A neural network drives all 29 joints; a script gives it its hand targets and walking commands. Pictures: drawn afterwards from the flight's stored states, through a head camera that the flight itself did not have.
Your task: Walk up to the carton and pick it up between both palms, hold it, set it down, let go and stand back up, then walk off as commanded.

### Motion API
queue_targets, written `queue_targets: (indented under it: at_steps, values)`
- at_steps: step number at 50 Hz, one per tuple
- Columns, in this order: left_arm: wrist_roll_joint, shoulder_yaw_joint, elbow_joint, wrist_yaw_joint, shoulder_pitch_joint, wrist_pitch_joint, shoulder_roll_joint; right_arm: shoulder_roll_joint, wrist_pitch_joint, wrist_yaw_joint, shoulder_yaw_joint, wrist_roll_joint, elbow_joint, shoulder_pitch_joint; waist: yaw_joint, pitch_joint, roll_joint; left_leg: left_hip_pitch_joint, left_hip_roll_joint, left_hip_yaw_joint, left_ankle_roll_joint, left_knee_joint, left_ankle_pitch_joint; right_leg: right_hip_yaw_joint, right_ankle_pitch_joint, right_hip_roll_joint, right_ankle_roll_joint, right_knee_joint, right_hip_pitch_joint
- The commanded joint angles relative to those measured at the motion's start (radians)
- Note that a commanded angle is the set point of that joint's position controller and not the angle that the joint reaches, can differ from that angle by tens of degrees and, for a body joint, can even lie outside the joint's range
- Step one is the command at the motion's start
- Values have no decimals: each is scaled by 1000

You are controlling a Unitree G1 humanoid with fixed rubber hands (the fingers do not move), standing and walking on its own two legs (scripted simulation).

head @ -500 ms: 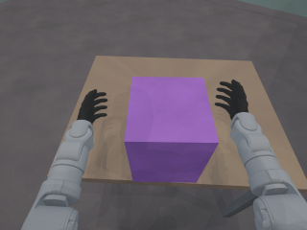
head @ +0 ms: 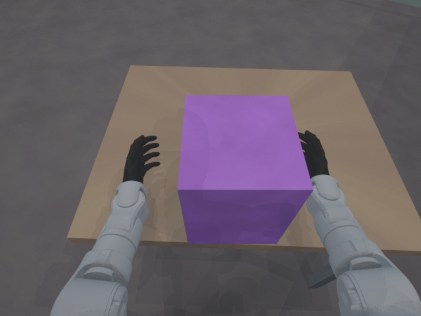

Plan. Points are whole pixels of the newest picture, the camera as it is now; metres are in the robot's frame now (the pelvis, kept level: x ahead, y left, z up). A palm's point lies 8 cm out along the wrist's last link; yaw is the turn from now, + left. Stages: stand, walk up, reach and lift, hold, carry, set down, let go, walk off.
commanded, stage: reach and lift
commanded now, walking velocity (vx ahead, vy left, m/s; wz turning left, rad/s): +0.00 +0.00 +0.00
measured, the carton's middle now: (234, 175) +0.40 -0.05 +0.01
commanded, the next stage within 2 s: none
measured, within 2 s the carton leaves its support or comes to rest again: leaves its support in 0.90 s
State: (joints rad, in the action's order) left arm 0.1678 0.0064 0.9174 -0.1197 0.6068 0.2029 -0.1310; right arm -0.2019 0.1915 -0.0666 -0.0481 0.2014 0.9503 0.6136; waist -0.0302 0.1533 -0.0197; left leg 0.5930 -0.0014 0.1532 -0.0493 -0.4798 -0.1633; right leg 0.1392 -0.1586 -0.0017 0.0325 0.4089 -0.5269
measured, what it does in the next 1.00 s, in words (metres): stands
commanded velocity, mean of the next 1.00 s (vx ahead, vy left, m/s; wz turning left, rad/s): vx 0.00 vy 0.00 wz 0.00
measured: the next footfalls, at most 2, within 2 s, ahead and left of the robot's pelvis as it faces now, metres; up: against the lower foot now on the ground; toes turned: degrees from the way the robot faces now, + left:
none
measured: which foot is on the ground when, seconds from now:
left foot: down 0.00-1.00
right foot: down 0.00-1.00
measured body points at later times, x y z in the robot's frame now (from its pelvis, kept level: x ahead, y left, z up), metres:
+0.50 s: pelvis +0.00 +0.00 +0.00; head +0.07 +0.00 +0.45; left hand +0.41 +0.11 +0.03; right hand +0.40 -0.18 +0.04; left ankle +0.03 +0.14 -0.74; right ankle +0.01 -0.11 -0.74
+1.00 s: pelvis +0.01 -0.01 +0.01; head +0.05 -0.01 +0.45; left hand +0.40 +0.12 +0.03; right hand +0.40 -0.17 +0.04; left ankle +0.03 +0.14 -0.74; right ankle +0.01 -0.11 -0.73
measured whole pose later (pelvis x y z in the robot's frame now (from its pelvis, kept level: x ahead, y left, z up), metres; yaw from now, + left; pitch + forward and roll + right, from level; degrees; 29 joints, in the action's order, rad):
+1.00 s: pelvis +0.01 -0.01 +0.01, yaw +0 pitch +11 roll -1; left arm -0.04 0.21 1.08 -0.16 0.61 0.36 0.02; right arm -0.01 0.23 -0.13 -0.22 -0.19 0.96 0.61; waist -0.04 0.12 -0.02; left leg 0.46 0.00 0.15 -0.05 -0.42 -0.17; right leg 0.14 -0.18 0.00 0.03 0.40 -0.41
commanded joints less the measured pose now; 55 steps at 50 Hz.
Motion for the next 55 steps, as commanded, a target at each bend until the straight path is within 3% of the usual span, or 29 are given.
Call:
queue_targets:
  at_steps: [1,2,3,7,8,10,12,14,15,16,17,19,20,24,26,28,29,30,33,35,36,37,39,41,42,43,44,47,55]
  values:
    - [-64,-18,-187,-29,468,98,31,-106,83,17,-74,-51,-116,490,-39,726,-34,-361,-10,-140,-40,-51,328,-95,290,44,-38,25,226]
    - [-53,-11,-134,-24,533,101,22,-107,78,12,-87,-62,-126,568,-33,726,-15,-311,-11,-133,-32,-50,260,-102,216,44,-40,22,209]
    - [-56,-23,-122,-23,520,108,54,-80,85,6,-114,-79,-96,572,-51,713,-15,-300,-11,-133,-36,-43,256,-95,216,41,-41,26,201]
    - [-131,31,-107,-21,457,109,133,-1,106,-3,-99,-125,-103,510,-28,707,4,-330,-11,-143,-28,-50,303,-103,271,40,-50,23,242]
    - [-144,32,-121,-24,479,107,117,-20,106,-11,-130,-137,-81,529,-42,704,-34,-328,-10,-147,-35,-41,291,-97,253,41,-47,20,239]
    - [-193,78,-135,-29,471,98,139,13,123,-24,-135,-175,-101,523,-27,703,1,-325,-12,-149,-30,-44,296,-100,276,42,-53,17,264]
    - [-207,63,-159,-33,475,102,180,55,119,-20,-137,-177,-75,509,-42,679,-10,-337,-14,-148,-28,-31,304,-96,275,43,-50,9,253]
    - [-251,127,-178,-46,494,99,144,75,118,-26,-126,-191,-112,519,-2,697,25,-277,-16,-166,-8,-24,275,-119,289,33,-57,27,320]
    - [-262,131,-163,-43,490,95,161,92,119,-37,-131,-194,-121,511,-20,689,50,-294,-14,-166,-4,-26,277,-118,308,36,-61,32,333]
    - [-266,130,-151,-38,512,100,189,124,115,-29,-134,-213,-114,540,-11,697,46,-280,-13,-163,-4,-18,254,-113,284,32,-64,30,338]
    - [-276,115,-190,-29,504,110,226,154,129,-26,-130,-234,-152,530,-21,741,48,-290,-15,-168,-6,-24,317,-107,389,34,-67,47,370]
    - [-325,130,-133,0,519,115,296,238,130,0,-132,-267,-98,555,-9,663,36,-267,-20,-165,-2,-1,258,-115,333,20,-65,28,386]
    - [-337,105,-159,16,521,129,376,315,142,19,-94,-280,-150,567,-7,699,47,-281,-19,-169,1,6,280,-119,381,17,-70,32,422]
    - [-415,-46,-31,134,614,175,807,810,158,137,29,-411,-195,656,-32,657,20,-317,-28,-156,-2,51,197,-107,312,-5,-61,9,451]
    - [-422,-58,6,145,588,192,799,821,155,142,49,-437,-161,597,-46,639,2,-302,-28,-154,-6,61,167,-111,356,-2,-57,3,485]
    - [-417,-91,3,145,609,206,808,822,153,143,50,-444,-133,574,-87,631,-15,-306,-31,-141,-6,66,184,-110,429,4,-67,6,497]
    - [-414,-66,33,154,612,208,791,830,134,139,60,-444,-115,579,-77,582,26,-261,-31,-139,2,77,140,-119,410,-2,-67,-2,511]
    - [-412,-74,10,155,620,212,797,833,127,143,65,-455,-90,549,-69,582,1,-300,-24,-151,-9,85,166,-109,409,3,-67,-6,515]
    - [-416,-81,23,170,626,213,799,859,127,125,62,-484,-91,542,-92,554,44,-236,-32,-148,2,91,146,-115,460,-5,-75,-1,563]
    - [-405,-85,6,163,627,225,799,877,125,125,105,-473,-107,532,-67,599,39,-243,-32,-145,3,96,175,-131,538,-8,-84,16,601]
    - [-413,-78,11,166,638,218,799,881,113,125,72,-466,-91,541,-88,586,28,-261,-30,-137,-2,103,173,-119,504,-2,-83,2,595]
    - [-421,-62,30,173,627,208,776,887,111,124,80,-474,-85,539,-69,527,31,-218,-40,-153,2,113,128,-131,476,-13,-85,-1,617]
    - [-416,-47,37,178,651,215,783,870,114,125,72,-484,-109,561,-72,578,35,-213,-39,-144,1,113,109,-134,477,-18,-89,9,632]
    - [-417,-86,3,176,638,224,820,883,134,114,64,-501,-75,510,-97,595,23,-208,-36,-145,-9,109,155,-121,512,-12,-80,12,631]
    - [-428,-47,29,177,622,217,791,884,116,119,66,-492,-94,521,-77,567,47,-204,-37,-142,5,122,123,-132,503,-18,-91,14,650]
    - [-409,-53,30,176,623,212,803,890,120,116,61,-501,-110,545,-91,569,72,-190,-37,-140,10,119,110,-129,504,-13,-88,18,650]
    - [-433,-13,51,180,608,206,773,879,111,117,55,-503,-100,543,-64,558,51,-167,-37,-146,12,129,71,-143,448,-22,-83,11,662]
    - [-423,-61,6,169,623,216,827,889,134,117,56,-499,-77,540,-80,613,25,-252,-28,-133,-8,111,183,-119,510,-2,-78,12,630]
    - [-422,-51,3,167,628,208,823,905,126,107,44,-512,-42,507,-86,580,16,-241,-28,-145,-11,105,173,-115,493,-3,-78,14,626]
